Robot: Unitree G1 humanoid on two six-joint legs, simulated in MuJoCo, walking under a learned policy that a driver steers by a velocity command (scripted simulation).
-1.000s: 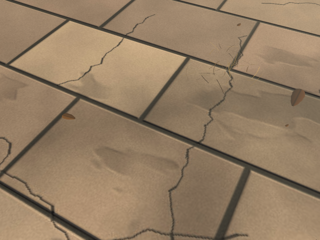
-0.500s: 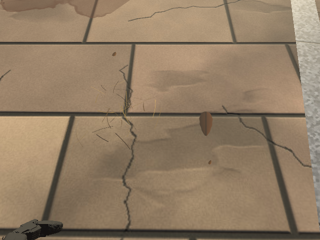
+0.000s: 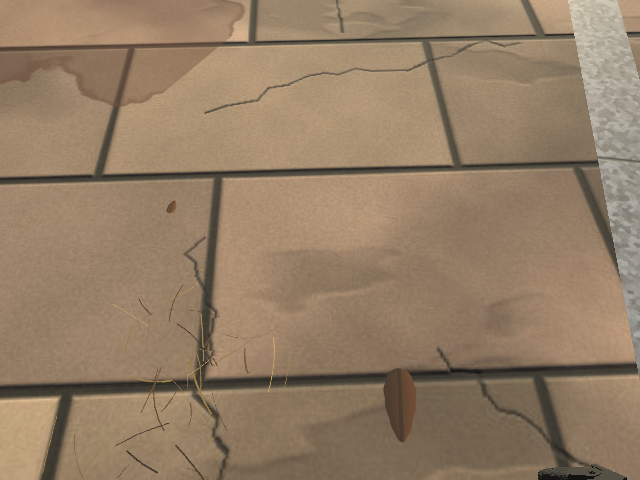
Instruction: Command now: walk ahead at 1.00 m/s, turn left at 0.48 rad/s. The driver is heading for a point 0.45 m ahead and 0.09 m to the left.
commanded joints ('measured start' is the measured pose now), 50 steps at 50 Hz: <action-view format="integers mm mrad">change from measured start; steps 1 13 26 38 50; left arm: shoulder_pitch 15 -266 25 -294 -217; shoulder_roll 180 63 113 71 27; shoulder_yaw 37 -51 9 9 3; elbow -26 -260 -172 -105 -40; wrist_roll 25 60 23 5 7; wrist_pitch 3 50 -20 52 101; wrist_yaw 38 0 -17 -1 31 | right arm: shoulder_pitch -7 315 639 226 74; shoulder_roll -109 -182 -19 -40 -51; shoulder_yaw -36 -97 -38 -50 -60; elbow -35 113 159 66 58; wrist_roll -5 4 26 5 -14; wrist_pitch -10 -25 5 63 30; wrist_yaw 0 -43 -67 -96 -84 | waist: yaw -68 -16 -7 -104 -35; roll -104 -60 -279 -109 75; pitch -39 71 -642 -232 -35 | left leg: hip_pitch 264 394 171 497 377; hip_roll -142 -6 -244 -26 3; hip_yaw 83 -457 -392 -159 -212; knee -1 -416 936 180 -190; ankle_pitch -100 -76 -875 -393 -507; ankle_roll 45 231 -157 -162 -66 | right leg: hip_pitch -73 -881 311 -612 -550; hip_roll -284 -223 -644 -318 -154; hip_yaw -89 25 686 171 69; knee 193 1072 552 250 392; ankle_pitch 1382 10 1285 633 72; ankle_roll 76 165 -272 -117 92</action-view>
